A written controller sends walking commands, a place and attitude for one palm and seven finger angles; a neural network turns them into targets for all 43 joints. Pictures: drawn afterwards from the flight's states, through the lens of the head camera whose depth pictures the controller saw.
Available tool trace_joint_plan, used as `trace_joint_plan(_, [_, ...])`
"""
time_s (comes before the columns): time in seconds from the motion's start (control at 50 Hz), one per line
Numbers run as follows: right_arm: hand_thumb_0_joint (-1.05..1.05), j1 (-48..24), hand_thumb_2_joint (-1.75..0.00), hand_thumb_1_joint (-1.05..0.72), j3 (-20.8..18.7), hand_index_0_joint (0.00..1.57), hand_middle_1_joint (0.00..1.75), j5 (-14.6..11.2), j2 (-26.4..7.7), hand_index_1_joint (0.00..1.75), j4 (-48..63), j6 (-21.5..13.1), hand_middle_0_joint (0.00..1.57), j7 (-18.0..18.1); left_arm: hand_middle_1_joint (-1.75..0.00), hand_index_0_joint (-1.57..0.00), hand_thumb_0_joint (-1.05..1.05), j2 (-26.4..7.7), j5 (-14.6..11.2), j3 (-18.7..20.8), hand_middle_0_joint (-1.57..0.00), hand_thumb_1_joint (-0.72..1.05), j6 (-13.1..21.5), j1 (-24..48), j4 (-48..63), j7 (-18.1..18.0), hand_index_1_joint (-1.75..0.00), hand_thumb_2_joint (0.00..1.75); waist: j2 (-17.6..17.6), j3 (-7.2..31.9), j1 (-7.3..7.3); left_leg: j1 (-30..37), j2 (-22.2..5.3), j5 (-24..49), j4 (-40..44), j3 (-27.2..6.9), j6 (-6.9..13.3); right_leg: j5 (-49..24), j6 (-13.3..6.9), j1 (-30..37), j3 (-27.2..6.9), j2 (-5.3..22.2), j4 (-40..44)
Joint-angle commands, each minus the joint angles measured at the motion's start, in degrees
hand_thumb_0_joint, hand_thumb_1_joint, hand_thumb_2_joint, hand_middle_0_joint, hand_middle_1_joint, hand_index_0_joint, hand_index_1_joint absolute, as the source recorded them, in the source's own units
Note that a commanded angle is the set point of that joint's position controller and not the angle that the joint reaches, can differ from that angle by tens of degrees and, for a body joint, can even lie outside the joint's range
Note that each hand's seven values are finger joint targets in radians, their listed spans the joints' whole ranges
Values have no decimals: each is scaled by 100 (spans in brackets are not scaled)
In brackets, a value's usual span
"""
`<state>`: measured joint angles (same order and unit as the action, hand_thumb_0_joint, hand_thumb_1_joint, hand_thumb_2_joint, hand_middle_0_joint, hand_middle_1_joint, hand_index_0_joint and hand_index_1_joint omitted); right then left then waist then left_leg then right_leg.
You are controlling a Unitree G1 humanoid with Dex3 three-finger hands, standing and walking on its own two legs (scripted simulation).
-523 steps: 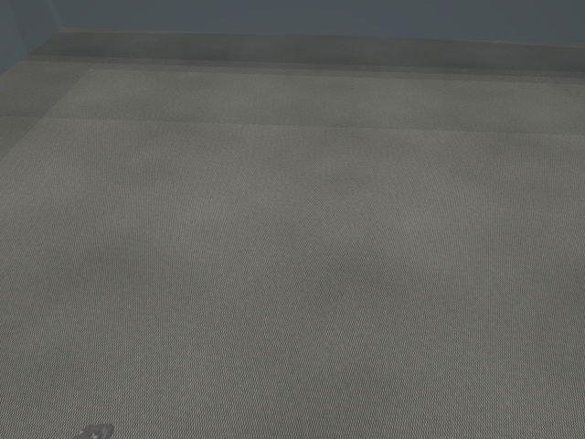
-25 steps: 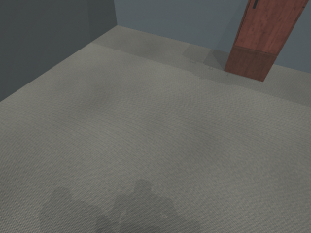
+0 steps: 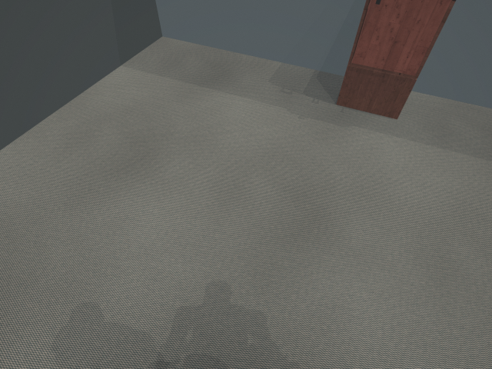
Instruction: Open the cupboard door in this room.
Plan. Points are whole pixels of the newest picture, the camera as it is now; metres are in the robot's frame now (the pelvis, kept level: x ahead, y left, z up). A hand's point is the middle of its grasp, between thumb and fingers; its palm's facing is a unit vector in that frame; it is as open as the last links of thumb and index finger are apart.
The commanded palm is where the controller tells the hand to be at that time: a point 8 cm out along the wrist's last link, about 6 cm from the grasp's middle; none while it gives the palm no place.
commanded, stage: stand and wait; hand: left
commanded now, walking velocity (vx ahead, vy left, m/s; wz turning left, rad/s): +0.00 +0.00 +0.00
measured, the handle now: out of the picture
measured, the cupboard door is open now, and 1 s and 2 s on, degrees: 0 0 0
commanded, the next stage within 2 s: turn or walk to find it in 0.36 s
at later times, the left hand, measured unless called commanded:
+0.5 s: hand out of the picture +0.05 +0.26 -0.15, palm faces +0.03 -0.94 -0.34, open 7.4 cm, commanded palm none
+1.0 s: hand out of the picture +0.07 +0.26 -0.15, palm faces +0.05 -0.94 -0.34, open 7.4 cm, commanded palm none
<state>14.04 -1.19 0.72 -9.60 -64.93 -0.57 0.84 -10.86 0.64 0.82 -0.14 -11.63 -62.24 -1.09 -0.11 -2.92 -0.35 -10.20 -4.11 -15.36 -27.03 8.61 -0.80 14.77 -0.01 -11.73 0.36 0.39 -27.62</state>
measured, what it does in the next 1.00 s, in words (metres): stands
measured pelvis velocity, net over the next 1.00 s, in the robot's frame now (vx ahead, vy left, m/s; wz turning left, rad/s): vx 0.02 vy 0.00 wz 0.07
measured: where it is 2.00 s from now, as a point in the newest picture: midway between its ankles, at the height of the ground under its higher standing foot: outside the picture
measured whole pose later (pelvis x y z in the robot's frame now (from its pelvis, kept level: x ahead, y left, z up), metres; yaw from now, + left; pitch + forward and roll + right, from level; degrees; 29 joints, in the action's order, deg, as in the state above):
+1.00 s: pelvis +0.02 +0.00 +0.01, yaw +4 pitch -1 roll +0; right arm 5.0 0.5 0.8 -19.6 -63.9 -1.0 -0.2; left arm -19.3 0.5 -0.2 1.1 -7.0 -64.3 -0.1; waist 0.5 -2.3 0.6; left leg -4.7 -2.2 -11.8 -17.9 5.1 -0.7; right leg 12.1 0.5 -3.9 4.2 1.6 -17.4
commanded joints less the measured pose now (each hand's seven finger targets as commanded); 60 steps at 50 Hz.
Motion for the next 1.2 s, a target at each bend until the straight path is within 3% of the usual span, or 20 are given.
trace_joint_plan(0.0, [0,73,-90,-90,-217,20,30,-32,-941,30,206,-143,20,84,-30,-20,0,-923,19,157,-20,90,145,-198,157,-39,-30,90,87,191,53,282,-525,920,618,-646,182,-1329,-167,-113,-421,586,518])
trace_joint_plan(0.16, [0,-143,-90,-90,-249,20,30,-32,-1330,30,219,-167,20,61,-30,-20,0,-1266,29,184,-20,90,193,86,129,-12,-30,90,14,18,33,276,-540,510,965,-775,214,-894,-171,-76,-437,602,808])
trace_joint_plan(0.34, [0,-623,-90,-90,-229,20,30,-21,-1837,30,340,-158,20,1,-30,-20,0,-1697,37,177,-20,90,209,413,132,38,-30,90,4,80,16,405,-544,206,1225,-881,208,-537,-131,-29,-491,680,1131])
trace_joint_plan(0.4, [0,-790,-90,-90,-205,20,30,-14,-1969,30,404,-148,20,-35,-30,-20,0,-1827,27,173,-20,90,214,500,163,49,-30,90,-4,249,17,437,-518,596,1134,-956,212,-689,-89,110,-381,765,1098])
trace_joint_plan(0.44, [0,-803,-90,-90,-155,20,30,-3,-1831,30,449,-90,20,-62,-30,-20,0,-1713,19,140,-20,90,167,481,175,38,-30,90,10,251,16,368,-504,797,985,-964,181,-758,-31,75,-262,805,981])
trace_joint_plan(0.56, [0,-1032,-90,-90,-139,20,30,-8,-2164,30,484,-111,20,-64,-30,-20,0,-2009,18,117,-20,90,210,691,190,67,-30,90,52,460,12,570,-506,1082,991,-1018,188,-1021,-66,236,-270,834,1077])
trace_joint_plan(0.74, [0,-1172,-90,-90,-100,20,30,-20,-2227,30,458,-138,20,-43,-30,-20,0,-2060,9,88,-20,90,239,728,124,68,-30,90,-20,407,21,706,-512,1269,1112,-999,175,-1250,-83,379,-254,864,1256])
trace_joint_plan(0.82, [0,-1132,-90,-90,-102,20,30,-23,-2228,30,449,-155,20,-25,-30,-20,0,-2054,5,100,-20,90,257,697,124,57,-30,90,-80,561,17,822,-529,1660,1062,-980,169,-1671,-97,546,-221,868,1210])
trace_joint_plan(1.18, [0,-920,-90,-90,-113,20,30,-14,-2176,30,406,-171,20,47,-30,-20,0,-2022,-12,134,-20,90,224,621,140,30,-30,90,4,573,23,1025,-589,2322,979,-795,126,-2474,-149,740,-210,866,1075])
